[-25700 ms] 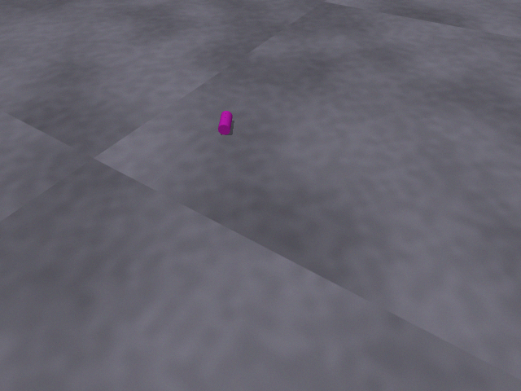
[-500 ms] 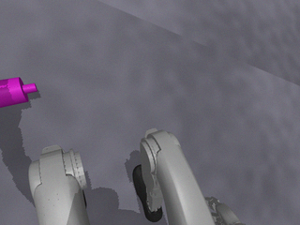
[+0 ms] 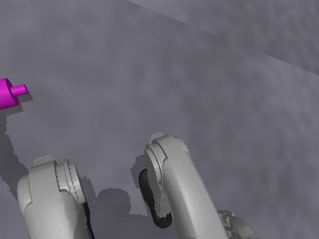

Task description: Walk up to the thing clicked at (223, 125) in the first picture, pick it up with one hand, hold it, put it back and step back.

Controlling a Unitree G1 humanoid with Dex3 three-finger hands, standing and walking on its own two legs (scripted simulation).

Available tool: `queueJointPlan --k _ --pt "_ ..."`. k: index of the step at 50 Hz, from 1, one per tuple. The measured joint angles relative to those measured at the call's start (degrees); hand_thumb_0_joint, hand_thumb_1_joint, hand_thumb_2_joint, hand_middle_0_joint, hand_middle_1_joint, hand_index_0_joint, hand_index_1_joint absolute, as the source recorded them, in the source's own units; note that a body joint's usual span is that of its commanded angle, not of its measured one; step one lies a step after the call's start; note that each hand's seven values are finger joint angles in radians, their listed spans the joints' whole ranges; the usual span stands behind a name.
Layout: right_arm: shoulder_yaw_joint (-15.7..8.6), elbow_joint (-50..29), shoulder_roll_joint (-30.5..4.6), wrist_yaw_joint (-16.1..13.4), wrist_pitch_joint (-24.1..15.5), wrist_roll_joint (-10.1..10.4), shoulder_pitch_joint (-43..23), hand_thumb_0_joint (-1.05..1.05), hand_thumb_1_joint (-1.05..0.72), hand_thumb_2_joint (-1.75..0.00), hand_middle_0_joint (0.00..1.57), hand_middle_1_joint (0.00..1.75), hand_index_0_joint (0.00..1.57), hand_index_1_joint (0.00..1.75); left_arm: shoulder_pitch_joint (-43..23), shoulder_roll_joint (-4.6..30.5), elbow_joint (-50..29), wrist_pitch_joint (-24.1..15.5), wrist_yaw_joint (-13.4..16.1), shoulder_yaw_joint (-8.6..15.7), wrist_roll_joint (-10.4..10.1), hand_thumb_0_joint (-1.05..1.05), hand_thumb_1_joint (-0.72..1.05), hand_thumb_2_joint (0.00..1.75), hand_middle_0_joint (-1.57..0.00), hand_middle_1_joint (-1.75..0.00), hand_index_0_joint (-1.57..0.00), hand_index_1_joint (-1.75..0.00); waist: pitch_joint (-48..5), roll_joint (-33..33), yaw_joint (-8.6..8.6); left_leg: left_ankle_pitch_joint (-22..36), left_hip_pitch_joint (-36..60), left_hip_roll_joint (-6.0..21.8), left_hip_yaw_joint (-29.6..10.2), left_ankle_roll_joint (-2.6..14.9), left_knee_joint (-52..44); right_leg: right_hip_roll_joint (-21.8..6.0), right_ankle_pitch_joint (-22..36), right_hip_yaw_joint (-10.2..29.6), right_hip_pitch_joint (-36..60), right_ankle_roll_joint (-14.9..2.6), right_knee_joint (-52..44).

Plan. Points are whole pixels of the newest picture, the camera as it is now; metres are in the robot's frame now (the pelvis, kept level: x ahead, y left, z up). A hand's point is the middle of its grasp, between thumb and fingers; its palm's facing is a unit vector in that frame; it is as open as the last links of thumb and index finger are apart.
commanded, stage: close in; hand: left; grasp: from above
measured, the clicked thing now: out of the picture +0.49 +0.35 -0.28
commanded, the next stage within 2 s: rest palm in 0.02 s
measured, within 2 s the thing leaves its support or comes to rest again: neither
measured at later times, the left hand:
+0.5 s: hand out of the picture +0.47 +0.35 -0.22, palm faces -0.44 -0.13 -0.89, open 14.4 cm
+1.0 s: hand out of the picture +0.47 +0.36 -0.24, palm faces -0.44 -0.14 -0.88, open 14.5 cm
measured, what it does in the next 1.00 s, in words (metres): stands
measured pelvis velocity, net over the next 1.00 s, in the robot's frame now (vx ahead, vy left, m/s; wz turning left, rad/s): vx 0.01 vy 0.01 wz -0.07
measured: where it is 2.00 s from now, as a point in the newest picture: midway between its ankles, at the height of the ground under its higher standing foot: (122, 219)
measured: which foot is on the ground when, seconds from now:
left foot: down 0.00-1.00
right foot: down 0.00-1.00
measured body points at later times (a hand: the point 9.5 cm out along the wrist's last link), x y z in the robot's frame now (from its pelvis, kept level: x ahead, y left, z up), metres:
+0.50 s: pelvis +0.00 +0.00 -0.01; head +0.27 +0.12 +0.33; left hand +0.49 +0.35 -0.17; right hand +0.06 -0.25 -0.08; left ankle +0.08 +0.14 -0.29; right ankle +0.10 -0.11 -0.29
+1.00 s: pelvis +0.01 +0.01 -0.01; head +0.28 +0.13 +0.32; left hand +0.49 +0.36 -0.19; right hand +0.07 -0.24 -0.08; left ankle +0.08 +0.14 -0.29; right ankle +0.10 -0.11 -0.29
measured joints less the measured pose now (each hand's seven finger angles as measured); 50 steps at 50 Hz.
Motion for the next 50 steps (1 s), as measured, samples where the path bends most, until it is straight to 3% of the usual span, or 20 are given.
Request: queueJointPlan --k 4,9,17,29,44,50 --pt "-0.22 0.5 0.09 0.19 0.1 -0.55 -0.44 0.0 -0.91 -0.9 0.2 0.3 0.2 0.3 -0.38 -0.15 -1.3 -2.3 2.18 -0.66 2.05 0.0 -0.58 1.0 -0.09 -1.04 -0.09 -1.05 -0.67 -0.91 0.48 -0.61 -0.36 -0.5 -0.59 -0.02 0.65 -0.28 -0.93 -0.54 0.38 -0.04 0.19" --pt "-0.4 -0.01 0.27 0.78 -0.07 -0.98 -1.43 0.0 -0.91 -0.9 0.2 0.3 0.2 0.3 -0.84 -0.58 0.7 -2.37 5.36 -0.76 4.57 0.0 -0.59 1.01 -0.09 -1.03 -0.08 -1.03 -1.71 -1.18 -0.36 -1.27 -0.37 -0.85 -1.09 -0.04 0.94 -0.48 -1.73 -1.02 0.9 -0.21 0.08" --pt "1.29 -1.5 0.12 1.52 -1.94 -1.78 -3.27 0.0 -0.9 -0.9 0.2 0.3 0.2 0.3 -2.53 0.59 7.38 -0.59 9.7 -0.31 5.78 0.0 -0.59 1.03 -0.09 -0.99 -0.07 -1.01 -0.07 -1.68 -2.35 -0.77 -0.35 -0.3 -1.44 0.32 1.15 0.14 -0.58 -1.2 0.66 0.39 -0.17" --pt "4.65 -0.86 -0.27 1.27 -4.75 -3.04 -1.99 0.0 -0.9 -0.9 0.2 0.3 0.2 0.3 -3.2 4.05 11.26 0.24 13.23 1.12 5.3 0.0 -0.58 1.02 -0.09 -0.98 -0.07 -1.0 2.81 -3.51 -4.43 -0.41 -1.1 0.28 -2.39 0.23 3.09 1.04 0.7 -1.8 -0.53 0.65 1.16" --pt "5.92 -0.92 -0.66 2.42 -6.94 -3.71 -2.71 0.0 -0.9 -0.9 0.2 0.3 0.2 0.3 -1.79 5.64 9.61 0.46 12.98 1.01 2.99 0.0 -0.59 1.03 -0.09 -0.97 -0.06 -1.0 4.02 -4.4 -4.23 -2.46 -0.3 0.47 -3.69 0.11 4.3 1.49 -0.68 -2.76 0.6 0.81 1.28" --pt "6.08 -1.45 -0.91 2.93 -7.12 -3.93 -4.01 0.0 -0.9 -0.9 0.2 0.3 0.2 0.3 -1.13 5.51 9.47 -0.23 13.24 0.75 3.18 0.0 -0.59 1.03 -0.09 -0.97 -0.06 -1.0 4.05 -4.83 -3.83 -2.74 0.21 0.34 -4.17 -0.13 4.39 1.46 -0.88 -3.16 1.21 0.64 1.15"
